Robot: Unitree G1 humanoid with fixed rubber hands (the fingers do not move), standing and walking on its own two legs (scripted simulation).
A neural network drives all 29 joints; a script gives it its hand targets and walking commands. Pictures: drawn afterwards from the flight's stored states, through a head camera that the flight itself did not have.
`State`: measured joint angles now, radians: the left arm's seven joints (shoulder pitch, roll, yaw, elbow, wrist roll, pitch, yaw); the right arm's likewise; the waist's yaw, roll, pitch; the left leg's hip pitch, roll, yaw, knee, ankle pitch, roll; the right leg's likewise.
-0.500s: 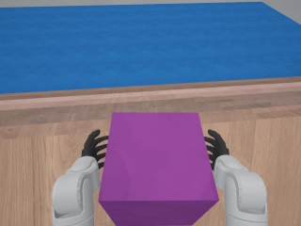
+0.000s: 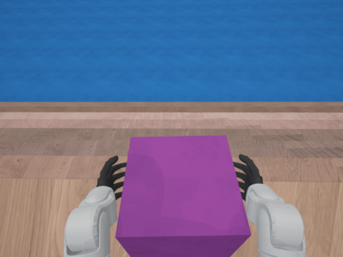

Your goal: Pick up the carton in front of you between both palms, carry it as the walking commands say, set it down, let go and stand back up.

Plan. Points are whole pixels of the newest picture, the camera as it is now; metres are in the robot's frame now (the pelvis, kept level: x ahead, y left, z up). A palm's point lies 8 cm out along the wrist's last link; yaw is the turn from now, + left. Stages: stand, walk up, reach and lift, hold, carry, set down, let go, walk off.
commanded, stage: carry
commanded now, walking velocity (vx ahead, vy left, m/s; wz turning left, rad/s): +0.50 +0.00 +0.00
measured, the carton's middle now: (179, 203) +0.24 +0.00 -0.01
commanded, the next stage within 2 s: none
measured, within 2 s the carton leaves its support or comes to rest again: neither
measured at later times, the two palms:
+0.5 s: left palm (128, 67) +0.66 +0.17 +0.08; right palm (219, 71) +0.63 -0.13 +0.09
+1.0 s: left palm (130, 33) +0.95 +0.20 +0.07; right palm (199, 31) +0.96 -0.10 +0.06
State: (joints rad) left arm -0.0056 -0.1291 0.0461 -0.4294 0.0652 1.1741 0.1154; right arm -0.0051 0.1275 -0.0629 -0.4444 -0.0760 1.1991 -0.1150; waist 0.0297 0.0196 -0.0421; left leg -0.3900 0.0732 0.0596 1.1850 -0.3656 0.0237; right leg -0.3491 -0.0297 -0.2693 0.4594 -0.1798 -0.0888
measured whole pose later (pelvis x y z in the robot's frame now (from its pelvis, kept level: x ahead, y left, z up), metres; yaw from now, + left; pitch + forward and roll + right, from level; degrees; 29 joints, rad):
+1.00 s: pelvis +0.62 +0.03 -0.03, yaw -2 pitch +5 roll -1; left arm -0.49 -0.08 0.19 -0.08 0.00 1.09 0.16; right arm -0.42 0.14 -0.27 -0.20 -0.08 1.13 -0.14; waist 0.14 0.00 0.02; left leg -0.66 0.00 -0.03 1.06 -0.29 0.03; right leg -0.35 0.04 -0.07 0.74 -0.48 -0.07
